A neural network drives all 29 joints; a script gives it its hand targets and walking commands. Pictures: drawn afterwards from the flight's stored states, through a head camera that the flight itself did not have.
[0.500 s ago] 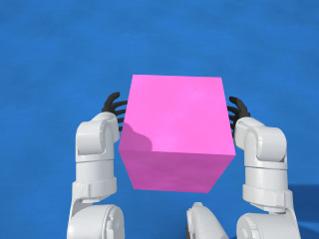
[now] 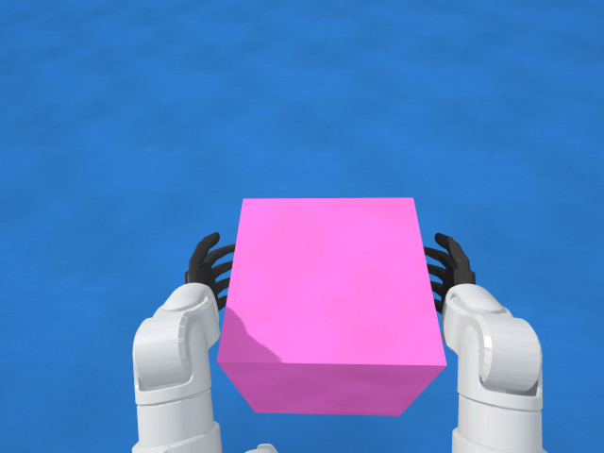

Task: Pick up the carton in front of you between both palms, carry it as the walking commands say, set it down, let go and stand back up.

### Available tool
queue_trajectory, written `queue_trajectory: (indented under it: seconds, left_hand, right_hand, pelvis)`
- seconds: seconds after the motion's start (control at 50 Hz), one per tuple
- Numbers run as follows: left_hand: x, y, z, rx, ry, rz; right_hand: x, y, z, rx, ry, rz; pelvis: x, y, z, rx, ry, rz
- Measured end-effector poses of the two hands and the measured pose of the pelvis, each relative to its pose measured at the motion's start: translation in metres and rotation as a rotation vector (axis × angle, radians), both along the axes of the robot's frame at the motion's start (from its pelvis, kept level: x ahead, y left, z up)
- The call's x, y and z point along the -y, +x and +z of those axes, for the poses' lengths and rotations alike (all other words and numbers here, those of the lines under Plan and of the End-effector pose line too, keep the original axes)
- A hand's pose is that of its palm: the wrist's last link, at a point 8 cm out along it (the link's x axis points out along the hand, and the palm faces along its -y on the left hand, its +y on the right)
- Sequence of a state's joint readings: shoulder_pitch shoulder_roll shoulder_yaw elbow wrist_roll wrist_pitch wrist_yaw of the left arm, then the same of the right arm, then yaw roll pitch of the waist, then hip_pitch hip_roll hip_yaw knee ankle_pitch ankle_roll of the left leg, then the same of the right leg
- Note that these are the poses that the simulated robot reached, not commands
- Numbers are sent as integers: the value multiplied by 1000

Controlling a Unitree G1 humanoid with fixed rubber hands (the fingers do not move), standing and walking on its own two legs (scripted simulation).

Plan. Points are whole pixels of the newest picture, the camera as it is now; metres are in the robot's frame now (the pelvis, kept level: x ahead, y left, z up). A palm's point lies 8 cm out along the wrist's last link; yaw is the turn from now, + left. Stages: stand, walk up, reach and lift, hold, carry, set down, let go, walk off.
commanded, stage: carry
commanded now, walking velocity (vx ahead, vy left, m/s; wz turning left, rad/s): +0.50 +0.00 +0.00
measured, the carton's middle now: (326, 315) +0.30 +0.01 +0.02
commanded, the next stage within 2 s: none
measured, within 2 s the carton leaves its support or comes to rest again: neither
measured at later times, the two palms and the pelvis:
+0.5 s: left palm (239, 157) +0.56 +0.16 +0.09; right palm (423, 161) +0.53 -0.14 +0.09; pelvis +0.29 +0.03 +0.00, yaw -4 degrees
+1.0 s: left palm (280, 67) +0.86 +0.12 +0.09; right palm (418, 64) +0.86 -0.18 +0.08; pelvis +0.60 -0.02 +0.00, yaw -1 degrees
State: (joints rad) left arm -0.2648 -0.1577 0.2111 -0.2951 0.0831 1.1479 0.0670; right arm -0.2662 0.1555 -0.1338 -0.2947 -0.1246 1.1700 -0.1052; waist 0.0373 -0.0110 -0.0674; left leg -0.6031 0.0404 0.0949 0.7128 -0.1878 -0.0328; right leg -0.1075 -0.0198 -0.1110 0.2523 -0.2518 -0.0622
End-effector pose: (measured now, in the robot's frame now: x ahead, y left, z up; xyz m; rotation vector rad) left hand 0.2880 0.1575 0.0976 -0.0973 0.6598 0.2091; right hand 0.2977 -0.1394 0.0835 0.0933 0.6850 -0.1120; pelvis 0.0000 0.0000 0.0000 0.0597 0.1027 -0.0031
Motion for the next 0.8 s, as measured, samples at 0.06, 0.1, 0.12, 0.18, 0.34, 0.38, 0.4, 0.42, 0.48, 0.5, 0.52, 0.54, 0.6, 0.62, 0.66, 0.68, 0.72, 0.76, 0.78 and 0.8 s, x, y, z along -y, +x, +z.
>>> queue_trajectory:
  seconds: [0.06, 0.1, 0.12, 0.18, 0.34, 0.38, 0.4, 0.42, 0.48, 0.5, 0.52, 0.54, 0.6, 0.62, 0.66, 0.68, 0.72, 0.76, 0.78, 0.8]
  left_hand:
    - [0, 32, -6, -4, 23, -53]
    - [-2, 55, -15, -12, 25, -79]
    - [-4, 67, -21, -16, 24, -90]
    - [-10, 105, -39, -29, 7, -116]
    - [-10, 180, -37, -100, 13, -182]
    - [-9, 201, -29, -82, 14, -185]
    - [-9, 212, -26, -72, 15, -183]
    - [-8, 223, -22, -61, 15, -180]
    - [-6, 257, -12, -23, 13, -163]
    - [-4, 269, -9, -12, 13, -157]
    - [-2, 281, -8, -3, 13, -150]
    - [1, 294, -7, 4, 13, -144]
    - [12, 335, -9, 12, 19, -130]
    - [17, 350, -11, 12, 23, -127]
    - [27, 380, -18, 13, 34, -119]
    - [31, 394, -22, 1, 44, -118]
    - [37, 417, -31, -47, 50, -110]
    - [39, 434, -36, -94, 47, -94]
    - [39, 443, -36, -108, 46, -86]
    - [39, 451, -36, -116, 46, -79]
  right_hand:
    - [0, 23, -4, -2, -26, -17]
    - [-2, 41, -10, -11, -42, -29]
    - [-4, 51, -14, -15, -50, -36]
    - [-10, 81, -25, -29, -76, -54]
    - [-10, 139, -22, -103, -78, -111]
    - [-10, 159, -14, -86, -79, -113]
    - [-10, 171, -10, -76, -79, -112]
    - [-9, 182, -7, -64, -79, -110]
    - [-6, 221, 4, -26, -79, -98]
    - [-4, 235, 7, -15, -79, -93]
    - [-2, 249, 8, -5, -78, -88]
    - [1, 264, 9, 2, -77, -83]
    - [13, 308, 5, 11, -69, -72]
    - [17, 324, 1, 11, -63, -69]
    - [28, 357, -10, 13, -50, -64]
    - [32, 372, -16, 2, -40, -63]
    - [38, 397, -26, -46, -36, -50]
    - [40, 419, -30, -92, -30, -40]
    - [40, 429, -31, -106, -31, -32]
    - [40, 440, -30, -113, -33, -22]
  pelvis:
    - [-8, 42, -7, 14, -14, -5]
    - [-14, 71, -14, 24, -24, -12]
    - [-18, 86, -19, 32, -27, -19]
    - [-29, 127, -32, 53, -23, -49]
    - [-42, 201, -10, 41, -61, -73]
    - [-42, 222, -6, 37, -69, -70]
    - [-41, 232, -4, 35, -73, -68]
    - [-40, 243, -3, 34, -75, -67]
    - [-33, 279, -2, 33, -77, -61]
    - [-30, 291, -2, 34, -76, -60]
    - [-27, 304, -4, 34, -75, -59]
    - [-23, 318, -5, 35, -73, -58]
    - [-9, 361, -13, 39, -65, -52]
    - [-4, 376, -17, 41, -62, -48]
    - [7, 406, -28, 50, -66, -34]
    - [11, 418, -31, 49, -79, -27]
    - [19, 439, -28, 42, -77, -14]
    - [25, 458, -21, 37, -65, -3]
    - [27, 468, -18, 34, -60, -1]
    - [29, 478, -14, 32, -57, 0]
